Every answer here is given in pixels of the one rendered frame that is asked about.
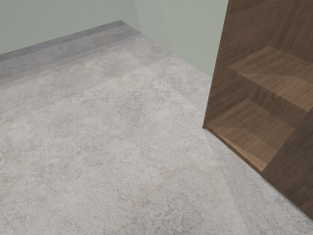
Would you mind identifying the wardrobe door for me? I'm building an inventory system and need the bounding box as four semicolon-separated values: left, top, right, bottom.
261;107;313;217

